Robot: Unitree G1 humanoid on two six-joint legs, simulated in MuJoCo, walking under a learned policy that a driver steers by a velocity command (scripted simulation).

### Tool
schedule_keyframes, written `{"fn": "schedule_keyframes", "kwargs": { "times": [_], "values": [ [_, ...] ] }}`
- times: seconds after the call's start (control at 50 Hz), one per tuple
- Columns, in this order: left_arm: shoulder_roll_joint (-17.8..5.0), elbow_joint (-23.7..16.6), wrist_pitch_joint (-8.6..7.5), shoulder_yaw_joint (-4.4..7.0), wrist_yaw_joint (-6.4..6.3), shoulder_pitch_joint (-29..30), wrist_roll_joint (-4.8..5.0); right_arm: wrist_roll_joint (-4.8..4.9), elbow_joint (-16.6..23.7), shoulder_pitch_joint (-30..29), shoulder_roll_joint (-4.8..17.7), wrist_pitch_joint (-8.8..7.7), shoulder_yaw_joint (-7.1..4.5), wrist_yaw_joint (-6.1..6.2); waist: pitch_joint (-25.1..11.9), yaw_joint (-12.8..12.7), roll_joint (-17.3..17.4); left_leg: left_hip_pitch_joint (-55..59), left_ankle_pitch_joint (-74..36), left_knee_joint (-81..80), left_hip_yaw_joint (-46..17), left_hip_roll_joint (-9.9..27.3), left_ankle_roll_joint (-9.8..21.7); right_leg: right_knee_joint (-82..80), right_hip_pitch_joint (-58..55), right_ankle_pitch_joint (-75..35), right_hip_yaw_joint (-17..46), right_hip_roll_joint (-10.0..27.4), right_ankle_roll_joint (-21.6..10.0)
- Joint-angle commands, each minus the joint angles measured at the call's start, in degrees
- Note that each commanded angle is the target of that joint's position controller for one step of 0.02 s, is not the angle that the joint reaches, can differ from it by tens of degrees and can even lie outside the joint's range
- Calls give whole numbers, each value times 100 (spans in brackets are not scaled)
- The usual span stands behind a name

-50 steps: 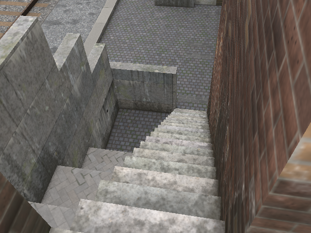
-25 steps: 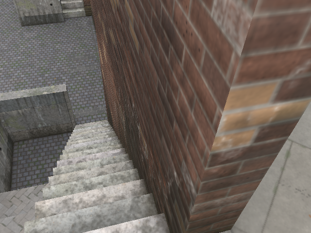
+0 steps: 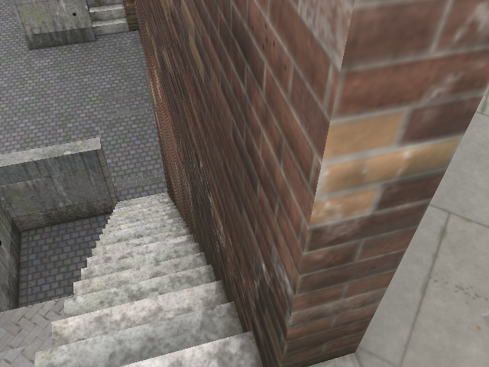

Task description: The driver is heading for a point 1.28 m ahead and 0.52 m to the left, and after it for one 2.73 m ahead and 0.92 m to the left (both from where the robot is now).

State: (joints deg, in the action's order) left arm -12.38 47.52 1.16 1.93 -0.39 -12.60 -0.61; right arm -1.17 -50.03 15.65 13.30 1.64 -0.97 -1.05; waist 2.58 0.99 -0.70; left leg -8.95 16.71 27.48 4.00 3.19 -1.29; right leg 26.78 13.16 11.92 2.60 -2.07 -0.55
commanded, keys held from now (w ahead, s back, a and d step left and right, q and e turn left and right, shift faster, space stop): w+shift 0.74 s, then shift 0.26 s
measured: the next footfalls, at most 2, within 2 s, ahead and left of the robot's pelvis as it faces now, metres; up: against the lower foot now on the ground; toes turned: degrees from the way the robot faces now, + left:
left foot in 0.34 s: +0.03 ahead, +0.26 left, +0.00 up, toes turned -5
right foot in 1.00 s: +0.28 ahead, +0.08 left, +0.00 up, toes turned -1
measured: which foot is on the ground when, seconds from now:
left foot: down 0.00-0.00, up 0.02-0.32, down 0.34-1.00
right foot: down 0.00-0.36, up 0.38-0.98, down 1.00-1.00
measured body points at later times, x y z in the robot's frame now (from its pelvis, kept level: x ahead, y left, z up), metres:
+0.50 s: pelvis +0.01 +0.16 +0.00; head +0.02 +0.17 +0.45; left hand +0.17 +0.42 -0.10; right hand +0.07 -0.07 -0.13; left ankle -0.01 +0.26 -0.74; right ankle +0.00 +0.02 -0.63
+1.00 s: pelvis +0.17 +0.20 -0.01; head +0.19 +0.22 +0.44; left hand +0.39 +0.42 -0.11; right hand +0.17 -0.07 -0.12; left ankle -0.01 +0.26 -0.73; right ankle +0.24 +0.08 -0.73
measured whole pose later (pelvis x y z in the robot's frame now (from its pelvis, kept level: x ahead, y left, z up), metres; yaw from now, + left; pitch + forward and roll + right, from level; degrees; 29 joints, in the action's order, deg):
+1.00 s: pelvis +0.17 +0.20 -0.01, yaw +3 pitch +5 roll +0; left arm -14.8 43.1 -3.4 -0.8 2.3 -1.5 -1.9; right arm -0.8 -43.0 27.4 14.6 -5.0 -2.4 -1.9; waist -3.1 5.7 -2.7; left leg -1.0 23.5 24.3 -5.4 -6.9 4.4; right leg 35.5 29.1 6.2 -2.0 1.6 -2.8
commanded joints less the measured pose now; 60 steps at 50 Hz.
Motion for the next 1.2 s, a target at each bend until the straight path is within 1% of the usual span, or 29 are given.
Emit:
{"fn": "schedule_keyframes", "kwargs": {
  "times": [0.02,0.04,0.14,0.22,0.24,0.28,0.32,0.36,0.38,0.4,0.44,0.48,0.62,0.68,0.74,0.76,0.8,0.86,0.88,0.92,0.98,1.0,1.02,1.04,1.06,1.08,1.1,1.14,1.2],
  "values": [
    [-1516,-51,24,481,-322,-1132,-152,-60,333,-386,1410,208,-431,-146,60,-692,600,-1744,984,1076,466,-587,141,-827,-1030,953,2159,1648,-613],
    [-2158,257,110,668,-447,-1793,-92,-185,540,-588,1129,345,-418,-247,0,-960,-291,-2872,1609,2487,-151,-398,197,-1329,-1430,1934,3514,2573,-1070],
    [-1360,319,91,584,-391,-527,-89,-350,599,-62,702,353,-333,-362,-21,-79,-806,-2341,66,3925,-806,-221,176,-1516,246,1474,1904,1839,-923],
    [-1613,471,30,696,-401,-667,-125,-213,910,-481,589,401,-197,-421,66,-221,-1293,-2058,228,2514,-634,-147,17,-1629,350,1545,1488,1844,-934],
    [-642,-233,-655,230,-196,-143,-195,211,395,-61,515,610,-126,-335,-413,-508,-1054,-1293,14,2646,-1245,52,-322,-2257,1225,1470,1882,2243,-807],
    [-1416,-561,-1067,416,-206,1093,17,36,214,658,681,535,-171,-217,-489,90,-1207,-191,161,1974,-1081,-154,-440,-1977,1758,1348,1118,1780,-424],
    [-1800,-598,-947,476,-274,886,-162,-24,-23,853,622,444,-169,-206,-300,-14,-670,-67,-622,218,-660,-284,-279,-1376,1323,1515,884,1752,-547],
    [-1157,-315,-772,256,-224,-392,-522,168,-73,893,853,335,-325,-120,-549,-303,349,1181,-1053,-546,-600,-572,411,229,1702,1732,481,1310,-942],
    [-191,-575,-816,1,-159,-956,-606,212,256,897,1536,134,-461,-73,-1563,-782,1792,1899,-3922,-156,-2380,886,2289,2772,2492,2684,-707,101,-412],
    [-232,-970,-1004,-83,-30,143,-365,-82,470,833,1479,-170,-444,-71,-526,-112,2084,775,-2138,-1092,-3574,1263,2667,3779,3917,2523,-20,-472,-522],
    [-795,-741,-1115,111,0,487,-272,38,601,-99,674,-470,-159,-110,-220,-372,597,-264,851,-1416,-3391,1190,1853,5180,3818,1458,268,110,-642],
    [-615,-703,-1038,21,-37,424,-364,193,865,-675,477,-485,-17,-125,-292,-607,760,-574,1009,-1499,-3020,1049,1628,5165,3539,963,162,336,-423],
    [-167,-1145,-902,-204,222,1270,-282,-13,1198,8,653,-488,-158,-70,-459,3,496,-55,-1826,-1081,-1883,533,1839,2213,2330,133,-781,423,-64],
    [-320,-955,-584,-209,164,1042,-34,223,1185,-16,705,-1007,-263,-57,-987,14,50,1683,-6281,24,-2443,1155,242,1499,3559,-51,317,766,530],
    [-260,-603,-586,-266,299,877,-63,353,1240,-154,651,-983,-269,-118,-1201,-127,98,563,-7301,355,-1615,356,-650,1333,2083,-1066,-203,767,436],
    [-882,-951,-333,7,264,905,224,181,1132,338,1504,-553,-525,59,-2038,123,1173,589,-1264,-842,-2113,833,536,1719,1408,746,-992,129,-56],
    [-539,-1496,-42,-90,298,3096,120,-21,1040,1147,748,-91,-300,126,500,1129,385,879,1634,-1683,-3317,1152,1055,1657,4050,-12,-482,699,-116],
    [-573,-1053,-348,-72,321,1736,-284,-41,652,2032,1086,-220,-441,414,-54,811,501,3259,-4222,-525,-2708,1121,997,1496,4456,517,-273,430,-362],
    [104,-1010,-526,-247,337,1517,-426,-124,1084,996,734,-763,-290,129,-1070,497,774,2968,-4877,-437,-2561,1089,1271,1884,4041,1042,-26,442,-169],
    [-187,-1072,-524,-239,306,1855,-323,53,1406,287,615,-990,-259,42,-907,333,141,1715,-5506,-457,-1653,288,863,1160,2775,426,-560,280,-29],
    [-541,-610,-546,-266,271,839,-32,82,1516,110,1398,-824,-451,-145,-743,-363,261,-614,-7516,173,-1422,69,19,845,-288,-1309,-790,-10,-249],
    [-906,-289,-573,-145,199,-317,-20,19,1688,-342,1514,-820,-465,-202,-995,-794,297,-1165,-7343,760,-1498,11,-337,615,-1381,-1837,-534,200,-466],
    [-1402,68,-629,131,175,-2177,11,-198,1638,-219,1255,-903,-398,-260,-2051,-1301,-777,-2305,-2625,3719,-1433,-616,-879,1242,-3428,-5058,713,1515,-1782],
    [-1146,291,-684,134,267,-3453,-327,-237,1447,469,703,-961,-309,-290,-3178,-1333,-789,-3347,2900,5580,-1522,-1106,-911,714,-4549,-6395,2446,2881,-2903],
    [-1523,258,-842,243,246,-2877,-501,-6,1619,64,237,-961,-184,-263,-1466,-957,33,-3857,2492,5760,-1686,-836,-581,5,-2990,-5650,2593,2965,-2506],
    [-1505,-261,-860,234,320,-1254,-333,59,1364,130,319,-807,-149,-130,-800,-379,315,-3678,1779,5570,-1637,-540,-464,-242,-1680,-5426,2123,2955,-2142],
    [-1009,-594,-832,89,324,-192,-34,-135,1178,277,489,-667,-168,-2,-902,-26,261,-3254,1529,5181,-1382,-258,-406,-500,-824,-4777,1585,2554,-1937],
    [-735,-1064,-880,12,295,786,79,-358,1086,562,502,-565,-90,21,-723,589,-391,-1690,1415,3888,-1101,90,-350,-893,1087,-3412,565,1757,-1278],
    [-918,-977,-829,30,309,835,-203,-36,471,1245,-131,-404,137,-546,-466,802,-102,135,-536,2446,-349,-210,-692,-436,2794,-1995,-632,779,-612]
  ]
}}
Velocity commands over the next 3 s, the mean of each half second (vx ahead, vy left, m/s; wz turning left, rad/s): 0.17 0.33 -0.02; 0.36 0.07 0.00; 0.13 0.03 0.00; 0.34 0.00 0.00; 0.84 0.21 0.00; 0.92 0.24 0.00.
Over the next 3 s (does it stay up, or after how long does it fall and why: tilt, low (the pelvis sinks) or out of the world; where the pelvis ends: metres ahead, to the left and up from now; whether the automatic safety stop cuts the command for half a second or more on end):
stays up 0.71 0.49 -0.51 its command is cut before an obstacle from the start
